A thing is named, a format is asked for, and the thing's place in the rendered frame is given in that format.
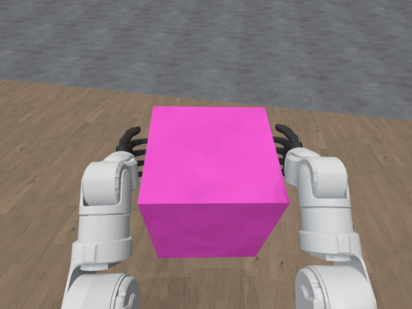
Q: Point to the robot left forearm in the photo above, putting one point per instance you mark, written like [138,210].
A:
[105,196]

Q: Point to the carton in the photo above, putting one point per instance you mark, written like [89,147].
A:
[212,185]

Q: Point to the robot right upper arm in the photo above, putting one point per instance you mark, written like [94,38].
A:
[332,287]

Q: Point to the right robot hand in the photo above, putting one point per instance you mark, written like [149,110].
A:
[289,143]

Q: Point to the robot left upper arm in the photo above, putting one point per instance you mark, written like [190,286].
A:
[103,291]

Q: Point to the left robot hand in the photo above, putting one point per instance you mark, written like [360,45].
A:
[126,145]

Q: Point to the robot right forearm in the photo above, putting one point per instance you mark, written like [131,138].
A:
[327,228]

